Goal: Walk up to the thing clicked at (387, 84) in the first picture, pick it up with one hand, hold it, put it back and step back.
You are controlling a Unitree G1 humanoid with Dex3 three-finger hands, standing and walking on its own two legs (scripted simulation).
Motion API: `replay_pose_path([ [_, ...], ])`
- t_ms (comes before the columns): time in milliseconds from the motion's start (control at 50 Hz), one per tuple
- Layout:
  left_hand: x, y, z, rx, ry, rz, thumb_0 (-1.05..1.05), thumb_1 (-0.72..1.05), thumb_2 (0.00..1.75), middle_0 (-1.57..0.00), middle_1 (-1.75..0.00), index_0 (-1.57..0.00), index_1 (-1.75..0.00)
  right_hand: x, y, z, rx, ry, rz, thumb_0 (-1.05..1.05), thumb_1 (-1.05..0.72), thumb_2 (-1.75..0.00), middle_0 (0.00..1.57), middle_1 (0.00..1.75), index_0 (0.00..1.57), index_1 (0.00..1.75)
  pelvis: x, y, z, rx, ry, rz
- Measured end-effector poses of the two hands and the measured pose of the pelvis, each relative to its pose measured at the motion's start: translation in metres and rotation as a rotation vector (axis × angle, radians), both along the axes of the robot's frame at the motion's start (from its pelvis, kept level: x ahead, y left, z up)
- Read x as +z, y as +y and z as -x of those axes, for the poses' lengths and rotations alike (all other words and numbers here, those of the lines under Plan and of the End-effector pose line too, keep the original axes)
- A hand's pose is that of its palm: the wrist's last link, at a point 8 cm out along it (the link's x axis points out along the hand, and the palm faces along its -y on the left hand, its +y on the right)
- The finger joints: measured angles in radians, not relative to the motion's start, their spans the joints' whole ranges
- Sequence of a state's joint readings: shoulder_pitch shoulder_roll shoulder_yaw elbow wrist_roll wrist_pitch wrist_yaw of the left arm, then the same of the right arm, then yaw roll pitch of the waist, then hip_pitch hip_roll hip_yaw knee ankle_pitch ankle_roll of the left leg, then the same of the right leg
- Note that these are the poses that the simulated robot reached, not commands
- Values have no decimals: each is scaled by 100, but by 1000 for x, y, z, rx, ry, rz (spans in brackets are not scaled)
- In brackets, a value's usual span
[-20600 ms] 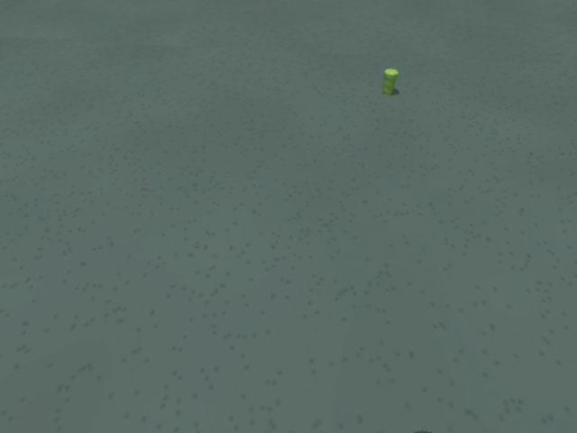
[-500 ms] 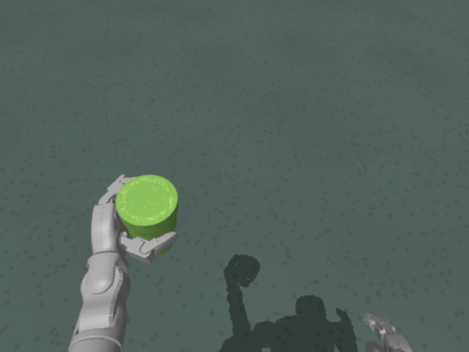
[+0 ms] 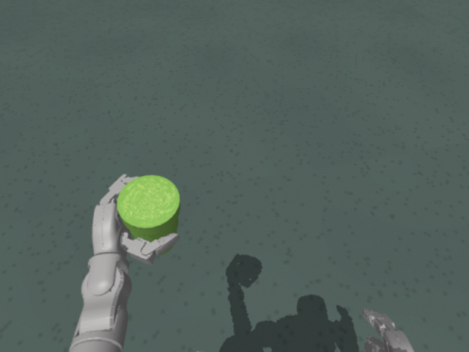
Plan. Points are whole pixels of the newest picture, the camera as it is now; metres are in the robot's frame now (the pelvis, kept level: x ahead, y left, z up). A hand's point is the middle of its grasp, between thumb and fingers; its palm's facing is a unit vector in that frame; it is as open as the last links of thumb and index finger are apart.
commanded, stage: hold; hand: left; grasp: from the side
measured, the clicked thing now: (154, 222) +0.33 +0.16 +0.04
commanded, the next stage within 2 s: crouch in 1.22 s
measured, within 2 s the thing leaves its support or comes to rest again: neither
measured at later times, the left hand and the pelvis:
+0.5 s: hand (149, 218) +0.33 +0.17 +0.06, palm faces +0.12 -0.99 +0.00, open 11.1 cm; pelvis +0.01 +0.00 +0.00, yaw +0 degrees
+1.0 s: hand (153, 217) +0.33 +0.16 +0.05, palm faces +0.12 -0.99 +0.00, open 11.1 cm; pelvis +0.01 +0.00 +0.00, yaw +0 degrees
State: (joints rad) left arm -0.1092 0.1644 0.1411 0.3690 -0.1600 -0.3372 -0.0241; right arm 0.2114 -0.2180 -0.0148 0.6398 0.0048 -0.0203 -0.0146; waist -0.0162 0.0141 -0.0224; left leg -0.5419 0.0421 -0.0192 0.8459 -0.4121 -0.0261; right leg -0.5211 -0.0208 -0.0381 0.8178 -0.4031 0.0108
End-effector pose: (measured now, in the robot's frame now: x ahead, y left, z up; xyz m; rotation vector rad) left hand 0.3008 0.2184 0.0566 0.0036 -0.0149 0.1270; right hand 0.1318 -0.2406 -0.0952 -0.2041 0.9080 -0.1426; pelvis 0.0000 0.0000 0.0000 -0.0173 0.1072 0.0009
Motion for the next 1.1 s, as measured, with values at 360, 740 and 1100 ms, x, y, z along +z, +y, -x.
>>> replay_pose_path([
  [360, -1, 1, -4, 9, 5, 3, -2, -52, 103, -70, -102, -67, -103, -2, -1, -1, -6, 12, -6, 1, -92, -91, 20, 30, 20, 30, 0, -1, -6, 1, 8, 0],
  [740, -1, 0, -7, 4, -2, 2, -2, -52, 103, -70, -101, -67, -103, -1, 0, -6, -5, 12, -2, 1, -92, -91, 20, 30, 20, 30, 0, -1, -8, 0, 10, 1],
  [1100, -2, -2, -4, 4, 3, 1, -2, -52, 103, -70, -101, -67, -103, -2, 0, -4, -3, 22, -3, 1, -92, -91, 20, 30, 20, 30, 0, -1, -8, 2, 10, 2],
])
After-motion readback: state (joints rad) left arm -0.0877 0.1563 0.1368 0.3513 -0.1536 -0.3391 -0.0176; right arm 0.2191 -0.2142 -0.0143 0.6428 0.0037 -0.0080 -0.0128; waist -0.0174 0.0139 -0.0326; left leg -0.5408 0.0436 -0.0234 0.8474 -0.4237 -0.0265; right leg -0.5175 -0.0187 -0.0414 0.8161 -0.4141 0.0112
